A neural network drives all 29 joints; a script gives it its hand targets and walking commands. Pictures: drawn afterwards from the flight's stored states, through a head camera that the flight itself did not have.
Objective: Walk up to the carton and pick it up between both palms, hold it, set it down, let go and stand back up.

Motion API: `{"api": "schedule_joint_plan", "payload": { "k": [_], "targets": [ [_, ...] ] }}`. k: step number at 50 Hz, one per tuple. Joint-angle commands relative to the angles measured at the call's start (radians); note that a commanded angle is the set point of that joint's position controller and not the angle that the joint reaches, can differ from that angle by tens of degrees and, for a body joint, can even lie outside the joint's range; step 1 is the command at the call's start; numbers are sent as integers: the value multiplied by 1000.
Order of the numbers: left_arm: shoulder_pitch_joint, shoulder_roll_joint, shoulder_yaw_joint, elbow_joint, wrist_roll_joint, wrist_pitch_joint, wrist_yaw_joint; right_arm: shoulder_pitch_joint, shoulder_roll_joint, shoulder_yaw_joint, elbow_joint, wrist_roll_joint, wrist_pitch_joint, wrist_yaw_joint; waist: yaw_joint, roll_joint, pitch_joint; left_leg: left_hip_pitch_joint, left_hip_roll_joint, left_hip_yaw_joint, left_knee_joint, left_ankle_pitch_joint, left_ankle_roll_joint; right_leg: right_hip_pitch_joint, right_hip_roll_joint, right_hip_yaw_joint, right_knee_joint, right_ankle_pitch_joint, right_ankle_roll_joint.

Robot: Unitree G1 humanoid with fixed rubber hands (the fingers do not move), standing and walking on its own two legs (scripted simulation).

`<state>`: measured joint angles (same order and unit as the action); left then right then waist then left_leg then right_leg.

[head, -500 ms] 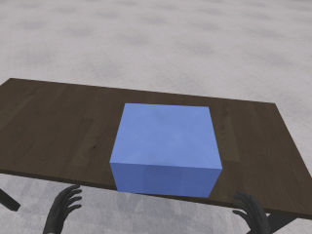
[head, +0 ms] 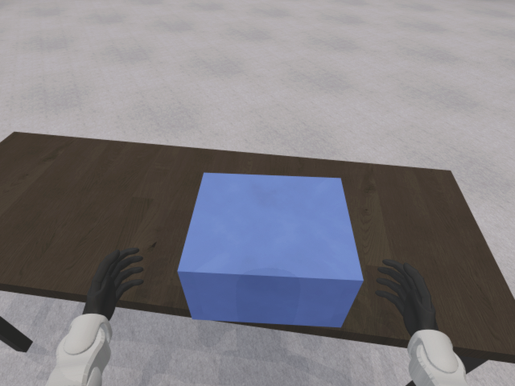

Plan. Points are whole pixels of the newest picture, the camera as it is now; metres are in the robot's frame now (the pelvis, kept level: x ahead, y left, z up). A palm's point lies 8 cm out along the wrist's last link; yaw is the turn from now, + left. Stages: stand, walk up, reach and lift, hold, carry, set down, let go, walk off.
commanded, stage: reach and lift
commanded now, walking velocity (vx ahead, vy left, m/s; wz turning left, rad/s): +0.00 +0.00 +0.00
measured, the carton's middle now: (269, 246) +0.42 +0.02 -0.05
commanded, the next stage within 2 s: none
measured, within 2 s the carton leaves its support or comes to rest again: neither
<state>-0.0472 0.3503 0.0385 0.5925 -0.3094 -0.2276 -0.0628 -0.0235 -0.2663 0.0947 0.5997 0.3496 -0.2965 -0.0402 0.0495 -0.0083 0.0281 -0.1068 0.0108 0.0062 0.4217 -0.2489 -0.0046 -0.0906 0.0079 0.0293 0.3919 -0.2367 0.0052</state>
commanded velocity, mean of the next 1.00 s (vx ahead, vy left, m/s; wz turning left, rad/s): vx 0.00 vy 0.00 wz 0.00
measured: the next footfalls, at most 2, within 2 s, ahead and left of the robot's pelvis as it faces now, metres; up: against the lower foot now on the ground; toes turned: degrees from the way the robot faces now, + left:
none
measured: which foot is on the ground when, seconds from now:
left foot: down 0.00-1.00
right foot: down 0.00-1.00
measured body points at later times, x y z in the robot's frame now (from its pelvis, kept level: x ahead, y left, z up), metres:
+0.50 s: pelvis +0.00 +0.00 +0.00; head +0.00 +0.01 +0.45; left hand +0.34 +0.28 +0.07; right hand +0.35 -0.21 +0.06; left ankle -0.01 +0.12 -0.74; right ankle -0.01 -0.13 -0.74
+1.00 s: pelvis +0.00 +0.00 +0.00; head +0.03 +0.01 +0.45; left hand +0.41 +0.28 +0.12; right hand +0.43 -0.21 +0.11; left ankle -0.01 +0.12 -0.74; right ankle -0.01 -0.13 -0.74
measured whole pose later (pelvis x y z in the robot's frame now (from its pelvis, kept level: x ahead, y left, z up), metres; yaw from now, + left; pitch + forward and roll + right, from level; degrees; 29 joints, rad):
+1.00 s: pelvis +0.00 +0.00 +0.00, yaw +0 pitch +5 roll -1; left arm -0.73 0.46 0.02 0.88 -0.32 0.09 -0.07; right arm -0.71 -0.41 0.13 0.89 0.49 0.02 -0.06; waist 0.05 -0.01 -0.05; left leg -0.30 0.03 -0.01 0.43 -0.22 -0.01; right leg -0.25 0.02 0.02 0.34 -0.18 0.01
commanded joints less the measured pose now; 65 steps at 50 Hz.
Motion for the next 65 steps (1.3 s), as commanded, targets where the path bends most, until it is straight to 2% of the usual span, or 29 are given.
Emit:
{"api": "schedule_joint_plan", "payload": {
  "k": [1, 10, 19, 31, 42, 48, 53, 61, 65],
  "targets": [
    [-212, 165, 52, -148, 5, 24, -2, -196, -124, -46, -130, 8, 18, -8, -8, 39, -146, 90, -22, 19, -30, 378, -40, -31, 9, -2, -95, 131, -36],
    [-333, 178, 81, -189, 23, 136, -6, -319, -155, -60, -152, 25, 108, -21, -13, 44, -207, 116, -21, 16, -24, 454, -42, -7, 17, -7, -103, 185, -27],
    [-492, 190, 100, -161, 36, 222, -7, -469, -192, -68, -134, 40, 185, -26, -9, 44, -252, 113, -19, 19, -25, 462, -41, -8, 25, -16, -107, 193, -18],
    [-738, 229, 91, -52, 29, 285, -8, -704, -253, -62, -31, 74, 252, -25, -3, 40, -353, 98, -18, 26, -10, 467, -39, -25, 36, -28, -95, 232, -5],
    [-951, 274, 43, 85, 2, 297, -9, -921, -302, -34, 100, 116, 286, -20, -3, 38, -449, 65, -20, 28, 11, 472, -38, -56, 43, -42, -78, 283, 4],
    [-1057, 295, 8, 168, -17, 288, -8, -1031, -325, -9, 181, 139, 293, -16, -6, 42, -512, 50, -19, 26, 28, 492, -39, -78, 44, -50, -63, 326, 8],
    [-1057, 278, -8, 275, -4, 249, -18, -1033, -305, 31, 284, 151, 272, -13, -8, 39, -525, 39, -17, 21, 45, 526, -39, -90, 40, -52, -54, 356, 12],
    [-988, 216, -2, 433, 38, 65, -31, -952, -219, 49, 397, 118, 125, -4, -3, 42, -530, -19, -11, 10, 100, 574, -47, -163, 28, -65, -10, 342, 8],
    [-1070, 232, -22, 470, -1, -40, -14, -1024, -232, 23, 389, 102, 36, 1, -8, 49, -652, -81, -10, 17, 154, 553, -64, -242, 29, -84, 60, 336, 19]
  ]
}}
